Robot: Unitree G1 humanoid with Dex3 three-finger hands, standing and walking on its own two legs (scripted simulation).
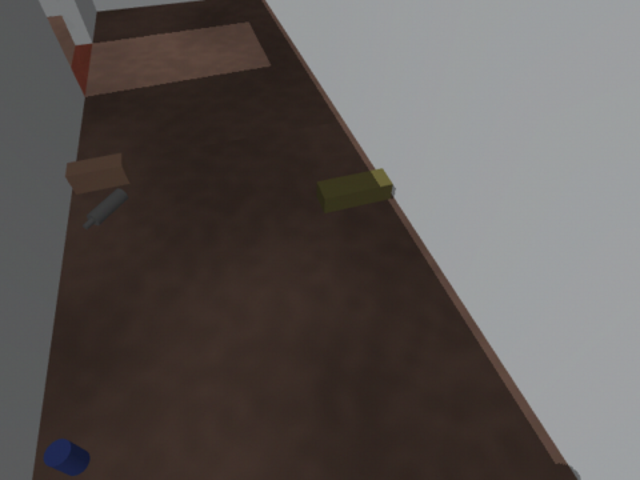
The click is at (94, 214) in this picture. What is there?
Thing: lying bottle
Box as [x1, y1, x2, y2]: [82, 188, 127, 229]
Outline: 127,195 121,189 117,188 86,215 88,220 82,225 87,229 93,223 98,225 127,198
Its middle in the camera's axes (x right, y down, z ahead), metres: -0.94 -0.13 +1.74
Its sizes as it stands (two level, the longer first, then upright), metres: 0.228 0.064 0.064
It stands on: the floor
